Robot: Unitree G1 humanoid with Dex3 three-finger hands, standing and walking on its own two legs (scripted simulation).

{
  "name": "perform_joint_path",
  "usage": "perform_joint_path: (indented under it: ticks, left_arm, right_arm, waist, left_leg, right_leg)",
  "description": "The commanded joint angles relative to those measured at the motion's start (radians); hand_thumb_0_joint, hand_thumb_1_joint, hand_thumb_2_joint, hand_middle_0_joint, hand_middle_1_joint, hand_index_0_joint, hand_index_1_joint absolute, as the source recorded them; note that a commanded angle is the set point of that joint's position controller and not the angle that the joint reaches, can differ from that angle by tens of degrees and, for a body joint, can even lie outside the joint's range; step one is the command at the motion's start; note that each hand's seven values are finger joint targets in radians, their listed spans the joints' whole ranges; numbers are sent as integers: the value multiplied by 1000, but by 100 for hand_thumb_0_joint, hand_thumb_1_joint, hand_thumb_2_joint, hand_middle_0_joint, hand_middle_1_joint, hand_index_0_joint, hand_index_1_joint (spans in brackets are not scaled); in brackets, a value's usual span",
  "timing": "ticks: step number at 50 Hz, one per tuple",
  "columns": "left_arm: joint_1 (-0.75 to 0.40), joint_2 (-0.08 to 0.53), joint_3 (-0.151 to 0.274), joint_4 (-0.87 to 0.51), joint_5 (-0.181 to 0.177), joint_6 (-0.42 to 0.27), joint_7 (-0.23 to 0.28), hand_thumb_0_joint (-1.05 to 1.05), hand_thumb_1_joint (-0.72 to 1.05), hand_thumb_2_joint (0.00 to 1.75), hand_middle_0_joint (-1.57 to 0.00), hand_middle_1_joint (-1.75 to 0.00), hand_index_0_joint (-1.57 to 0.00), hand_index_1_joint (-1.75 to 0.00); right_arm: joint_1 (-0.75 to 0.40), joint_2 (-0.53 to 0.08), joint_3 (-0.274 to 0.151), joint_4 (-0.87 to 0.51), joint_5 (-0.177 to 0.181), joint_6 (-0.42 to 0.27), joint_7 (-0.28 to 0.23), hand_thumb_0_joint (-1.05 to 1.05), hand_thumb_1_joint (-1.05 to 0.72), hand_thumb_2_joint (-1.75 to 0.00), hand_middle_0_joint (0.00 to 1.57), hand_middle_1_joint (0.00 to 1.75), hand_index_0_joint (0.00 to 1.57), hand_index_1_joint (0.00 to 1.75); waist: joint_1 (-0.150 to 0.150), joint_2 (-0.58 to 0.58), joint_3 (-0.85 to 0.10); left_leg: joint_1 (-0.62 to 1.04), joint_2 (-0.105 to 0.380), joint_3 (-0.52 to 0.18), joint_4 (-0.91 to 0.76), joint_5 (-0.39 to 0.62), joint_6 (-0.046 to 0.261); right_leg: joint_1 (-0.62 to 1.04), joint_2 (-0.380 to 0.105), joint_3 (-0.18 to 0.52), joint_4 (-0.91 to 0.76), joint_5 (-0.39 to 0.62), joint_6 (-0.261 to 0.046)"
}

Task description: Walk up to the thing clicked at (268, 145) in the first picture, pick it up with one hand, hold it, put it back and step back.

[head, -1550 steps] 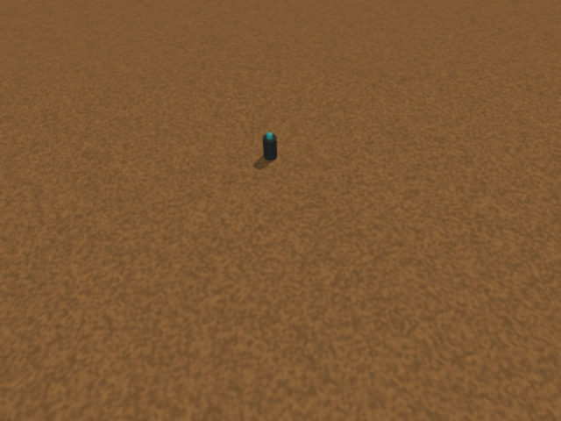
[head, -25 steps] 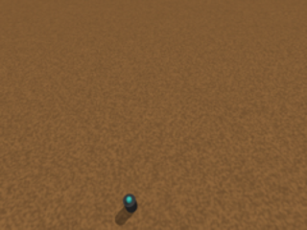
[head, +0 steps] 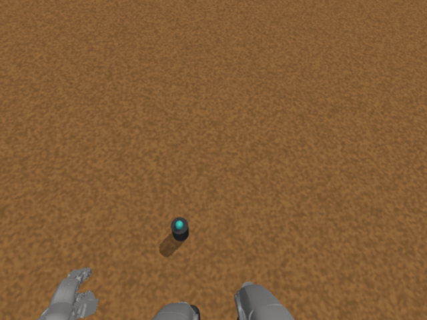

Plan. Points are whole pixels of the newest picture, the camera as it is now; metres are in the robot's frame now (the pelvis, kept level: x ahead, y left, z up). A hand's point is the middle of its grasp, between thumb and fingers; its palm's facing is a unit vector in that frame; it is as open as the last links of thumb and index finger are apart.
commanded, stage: step back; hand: left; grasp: from the side
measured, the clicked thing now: (180, 228) +0.45 +0.13 -0.69
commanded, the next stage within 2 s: none
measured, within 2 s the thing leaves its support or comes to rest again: neither
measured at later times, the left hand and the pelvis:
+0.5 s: hand out of the picture +0.00 +0.24 -0.14, palm faces -0.05 -0.91 -0.42, open 7.4 cm; pelvis -0.09 -0.02 +0.00, yaw -4 degrees
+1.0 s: hand out of the picture -0.14 +0.27 -0.16, palm faces -0.02 -0.93 -0.37, open 7.4 cm; pelvis -0.24 -0.01 +0.00, yaw -3 degrees
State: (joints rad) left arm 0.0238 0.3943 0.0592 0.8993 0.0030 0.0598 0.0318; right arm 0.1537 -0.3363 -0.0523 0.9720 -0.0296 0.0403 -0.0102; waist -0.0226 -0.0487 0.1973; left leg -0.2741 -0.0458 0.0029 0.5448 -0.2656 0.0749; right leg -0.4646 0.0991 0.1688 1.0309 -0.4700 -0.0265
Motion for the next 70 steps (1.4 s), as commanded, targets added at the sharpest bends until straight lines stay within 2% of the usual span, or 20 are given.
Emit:
perform_joint_path:
  ticks: [1, 6, 15, 17, 19, 23, 29, 35, 37, 38, 40, 44, 49, 54, 56, 58, 59, 62, 65, 70]
  left_arm:
    - [111, 152, 47, -51, 8, -14, 10, 0, 90, 90, -20, -30, -20, -30]
    - [87, 157, 55, -83, 12, -19, 7, 0, 90, 90, -20, -30, -20, -30]
    - [248, 144, 70, -47, 29, -33, -16, 0, 90, 90, -20, -30, -20, -30]
    - [226, 202, 83, -69, 39, -43, -17, 0, 90, 90, -20, -30, -20, -30]
    - [117, 288, 99, -144, 44, -46, -16, 0, 90, 90, -20, -30, -20, -30]
    - [46, 187, 83, -179, 32, -53, -5, 0, 90, 90, -20, -30, -20, -30]
    - [177, 173, 81, -190, 40, -37, -2, 0, 90, 90, -20, -30, -20, -30]
    - [130, 209, 81, -227, 21, -9, -16, 0, 90, 90, -20, -30, -20, -30]
    - [113, 164, 66, -247, 15, -6, -23, 0, 90, 90, -20, -30, -20, -30]
    - [59, 165, 76, -250, 12, -10, -17, 0, 90, 90, -20, -30, -20, -30]
    - [65, 204, 97, -228, 27, -6, -13, 0, 90, 90, -20, -30, -20, -30]
    - [205, 167, 96, -162, 9, -3, -30, 0, 90, 90, -20, -30, -20, -30]
    - [179, 147, 81, -181, 17, -23, -23, 0, 90, 90, -20, -30, -20, -30]
    - [277, 142, 78, -104, 17, -42, -22, 0, 90, 90, -20, -30, -20, -30]
    - [299, 204, 90, -83, 38, -49, -21, 0, 90, 90, -20, -30, -20, -30]
    - [199, 404, 130, -148, 51, -39, -22, 0, 90, 90, -20, -30, -20, -30]
    - [119, 374, 124, -179, 44, -42, -14, 0, 90, 90, -20, -30, -20, -30]
    - [43, 224, 91, -186, 39, -48, -10, 0, 90, 90, -20, -30, -20, -30]
    - [160, 217, 87, -182, 48, -44, -3, 0, 90, 90, -20, -30, -20, -30]
    - [122, 209, 83, -218, 26, -20, 6, 0, 90, 90, -20, -30, -20, -30]
  right_arm:
    - [-12, -234, -67, -114, 5, -33, -35, 0, -90, -90, 20, 30, 20, 30]
    - [39, -253, -79, -136, 6, -28, -34, 0, -90, -90, 20, 30, 20, 30]
    - [-81, -276, -76, -174, 16, -26, -18, 0, -90, -90, 20, 30, 20, 30]
    - [-95, -237, -61, -183, 30, -26, -14, 0, -90, -90, 20, 30, 20, 30]
    - [-91, -229, -62, -176, 24, -15, -21, 0, -90, -90, 20, 30, 20, 30]
    - [8, -218, -43, -136, 36, -18, -15, 0, -90, -90, 20, 30, 20, 30]
    - [5, -209, -25, -176, 30, -34, -32, 0, -90, -90, 20, 30, 20, 30]
    - [116, -215, -48, -140, 12, -40, -26, 0, -90, -90, 20, 30, 20, 30]
    - [111, -308, -75, -156, -10, -43, -25, 0, -90, -90, 20, 30, 20, 30]
    - [37, -400, -88, -174, -5, -37, -15, 0, -90, -90, 20, 30, 20, 30]
    - [-59, -400, -88, -205, -14, -50, -25, 0, -90, -90, 20, 30, 20, 30]
    - [-96, -286, -58, -217, -12, -52, -23, 0, -90, -90, 20, 30, 20, 30]
    - [5, -286, -66, -214, 0, -47, -27, 0, -90, -90, 20, 30, 20, 30]
    - [-29, -319, -70, -229, 6, -14, -20, 0, -90, -90, 20, 30, 20, 30]
    - [-61, -274, -57, -240, 25, -4, -15, 0, -90, -90, 20, 30, 20, 30]
    - [-107, -245, -58, -269, 27, -3, -36, 0, -90, -90, 20, 30, 20, 30]
    - [-79, -287, -76, -249, 28, -5, -36, 0, -90, -90, 20, 30, 20, 30]
    - [10, -235, -48, -194, 37, -13, -25, 0, -90, -90, 20, 30, 20, 30]
    - [-12, -225, -35, -205, 28, -26, -32, 0, -90, -90, 20, 30, 20, 30]
    - [90, -206, -43, -181, 9, -42, -26, 0, -90, -90, 20, 30, 20, 30]
  waist:
    - [16, 162, -284]
    - [-29, 160, -249]
    - [49, 95, -280]
    - [45, -86, -258]
    - [65, -236, -135]
    - [5, -53, -144]
    - [84, -102, -271]
    - [17, -108, -326]
    - [9, 82, -312]
    - [-9, 285, -242]
    - [6, 264, -145]
    - [73, 163, -152]
    - [-1, 216, -242]
    - [24, 258, -332]
    - [40, 154, -318]
    - [103, -306, -200]
    - [60, -273, -127]
    - [-11, -115, -148]
    - [65, -122, -167]
    - [26, -150, -271]
  left_leg:
    - [316, 224, -197, -74, 643, 15]
    - [314, 262, -236, -89, 595, 37]
    - [67, 281, -233, -79, 233, 71]
    - [-76, 124, -118, 103, 68, -21]
    - [-120, -60, -100, 516, -353, -88]
    - [-171, -104, -172, 628, -221, -78]
    - [-251, -31, -94, 358, -256, -113]
    - [51, 7, 13, -134, 68, -64]
    - [150, 221, -273, -132, 179, 27]
    - [2, 400, -464, -226, 192, 165]
    - [-163, 497, -545, -266, 171, 267]
    - [-55, 258, -225, -189, 223, 115]
    - [222, 293, -228, -78, 352, 178]
    - [173, 239, -175, 53, 403, 112]
    - [-54, 161, -146, 136, 194, 29]
    - [-231, -39, -101, 506, -352, -75]
    - [-167, 13, -175, 618, -341, -79]
    - [-240, -82, -149, 640, -217, -59]
    - [-241, -58, -108, 502, -221, -80]
    - [-79, 30, -25, -60, -64, -64]
  right_leg:
    - [-42, -24, -6, 9, 48, 27]
    - [-5, -47, -36, -151, 5, 36]
    - [292, -92, -104, -499, 199, -39]
    - [316, -255, 135, -633, 347, -127]
    - [101, -509, 427, -742, 439, -331]
    - [182, -307, 100, -654, 633, -182]
    - [531, -307, 62, -537, 768, -195]
    - [392, -273, 26, -441, 607, -118]
    - [126, -171, -12, -337, 291, -40]
    - [76, -4, -140, -154, -44, 3]
    - [76, -41, 25, 194, -140, 14]
    - [9, 31, 14, 260, 14, 11]
    - [-21, -43, -31, -53, -53, 72]
    - [239, -72, -157, -617, 174, 42]
    - [369, -139, -46, -648, 304, -6]
    - [101, -494, 406, -735, 259, -252]
    - [-33, -524, 415, -757, 263, -271]
    - [169, -298, 20, -578, 604, -152]
    - [269, -273, 20, -535, 654, -152]
    - [410, -304, 28, -373, 686, -134]
